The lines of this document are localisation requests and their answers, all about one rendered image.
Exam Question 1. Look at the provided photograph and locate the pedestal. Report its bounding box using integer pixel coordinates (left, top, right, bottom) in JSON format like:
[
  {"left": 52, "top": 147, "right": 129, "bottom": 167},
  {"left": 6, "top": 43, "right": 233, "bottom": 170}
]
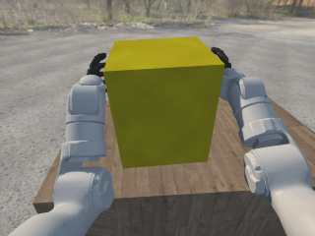
[{"left": 32, "top": 98, "right": 315, "bottom": 236}]

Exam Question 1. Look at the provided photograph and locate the right robot forearm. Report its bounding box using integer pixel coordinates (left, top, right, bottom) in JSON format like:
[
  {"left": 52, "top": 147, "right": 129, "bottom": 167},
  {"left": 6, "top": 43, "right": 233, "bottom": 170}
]
[{"left": 220, "top": 68, "right": 312, "bottom": 185}]

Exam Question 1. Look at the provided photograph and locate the carton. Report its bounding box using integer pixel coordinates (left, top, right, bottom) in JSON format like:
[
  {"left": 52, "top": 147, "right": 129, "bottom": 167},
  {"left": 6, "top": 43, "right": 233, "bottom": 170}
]
[{"left": 102, "top": 36, "right": 225, "bottom": 169}]

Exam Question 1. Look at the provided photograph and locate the left robot forearm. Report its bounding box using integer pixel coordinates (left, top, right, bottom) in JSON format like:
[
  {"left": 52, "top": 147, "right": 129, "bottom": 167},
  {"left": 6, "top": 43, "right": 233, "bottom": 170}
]
[{"left": 52, "top": 75, "right": 107, "bottom": 204}]

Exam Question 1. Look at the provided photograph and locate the left robot hand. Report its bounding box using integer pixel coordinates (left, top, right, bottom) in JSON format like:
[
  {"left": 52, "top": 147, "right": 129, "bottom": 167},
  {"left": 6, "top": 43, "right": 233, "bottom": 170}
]
[{"left": 87, "top": 52, "right": 107, "bottom": 92}]

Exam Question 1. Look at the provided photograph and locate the right robot hand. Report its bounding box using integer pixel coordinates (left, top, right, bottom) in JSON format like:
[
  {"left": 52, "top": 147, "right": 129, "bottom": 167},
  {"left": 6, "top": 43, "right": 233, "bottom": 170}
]
[{"left": 211, "top": 47, "right": 231, "bottom": 69}]

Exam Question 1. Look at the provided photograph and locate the robot right upper arm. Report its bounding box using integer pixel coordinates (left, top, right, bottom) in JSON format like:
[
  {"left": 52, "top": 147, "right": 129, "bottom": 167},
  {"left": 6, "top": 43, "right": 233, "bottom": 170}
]
[{"left": 243, "top": 144, "right": 315, "bottom": 236}]

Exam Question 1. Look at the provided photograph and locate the robot left upper arm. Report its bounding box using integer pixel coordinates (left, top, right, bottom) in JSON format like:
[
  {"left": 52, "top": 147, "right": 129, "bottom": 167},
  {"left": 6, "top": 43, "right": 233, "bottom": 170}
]
[{"left": 8, "top": 166, "right": 114, "bottom": 236}]

